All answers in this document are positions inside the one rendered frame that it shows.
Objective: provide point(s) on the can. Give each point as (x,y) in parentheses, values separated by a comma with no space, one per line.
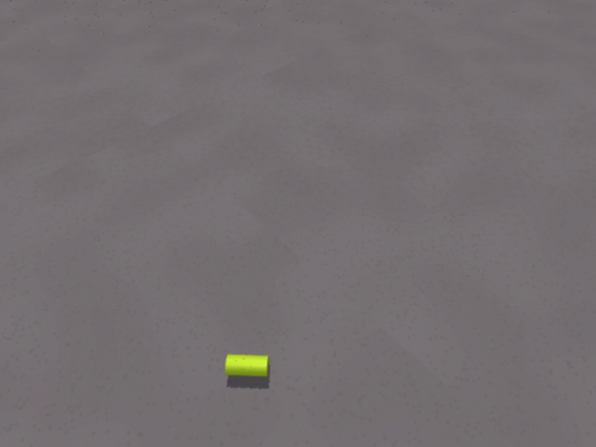
(247,365)

